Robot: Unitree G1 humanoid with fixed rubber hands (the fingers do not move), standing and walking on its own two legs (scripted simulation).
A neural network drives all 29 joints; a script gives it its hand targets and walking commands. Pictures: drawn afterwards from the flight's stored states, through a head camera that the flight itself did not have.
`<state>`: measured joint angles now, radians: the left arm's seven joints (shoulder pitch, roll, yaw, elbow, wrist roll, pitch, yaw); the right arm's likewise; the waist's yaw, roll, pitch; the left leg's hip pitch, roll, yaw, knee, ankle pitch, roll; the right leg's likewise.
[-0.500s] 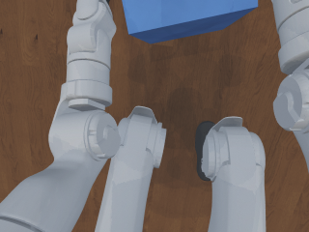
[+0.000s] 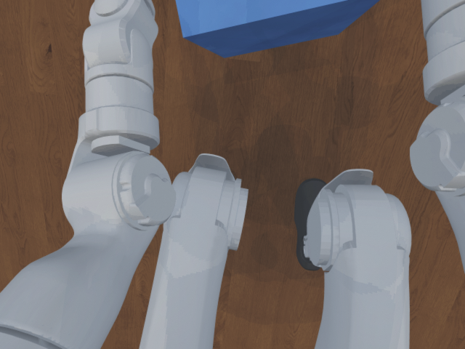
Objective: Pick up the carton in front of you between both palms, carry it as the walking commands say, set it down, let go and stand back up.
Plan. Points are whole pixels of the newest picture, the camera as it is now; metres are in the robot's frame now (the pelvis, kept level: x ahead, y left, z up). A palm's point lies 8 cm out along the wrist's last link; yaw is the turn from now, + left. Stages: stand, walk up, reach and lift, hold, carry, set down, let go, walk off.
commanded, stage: set down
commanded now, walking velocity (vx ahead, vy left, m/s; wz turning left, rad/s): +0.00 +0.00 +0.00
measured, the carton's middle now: out of the picture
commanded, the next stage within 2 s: let go in 1.56 s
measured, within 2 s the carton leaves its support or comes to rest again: neither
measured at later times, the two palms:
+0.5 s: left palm out of the picture +0.53 +0.21 -0.18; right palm out of the picture +0.59 -0.17 -0.19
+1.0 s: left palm out of the picture +0.54 +0.21 -0.02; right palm out of the picture +0.61 -0.17 -0.01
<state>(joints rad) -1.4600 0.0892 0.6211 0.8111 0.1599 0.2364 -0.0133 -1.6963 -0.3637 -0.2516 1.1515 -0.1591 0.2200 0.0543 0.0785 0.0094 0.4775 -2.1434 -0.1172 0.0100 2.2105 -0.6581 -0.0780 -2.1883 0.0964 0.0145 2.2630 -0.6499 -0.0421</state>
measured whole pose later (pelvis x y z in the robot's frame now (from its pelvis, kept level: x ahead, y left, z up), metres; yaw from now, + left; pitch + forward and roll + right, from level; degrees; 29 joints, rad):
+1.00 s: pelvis -0.01 +0.01 +0.09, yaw +1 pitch +43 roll +3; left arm -1.41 0.19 0.36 0.89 -0.09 0.24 0.18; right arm -1.66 -0.53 -0.08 1.23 0.05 0.22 0.04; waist 0.11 0.00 0.18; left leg -2.09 -0.06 0.03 1.87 -0.53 -0.01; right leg -2.10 0.04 0.01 1.92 -0.56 -0.03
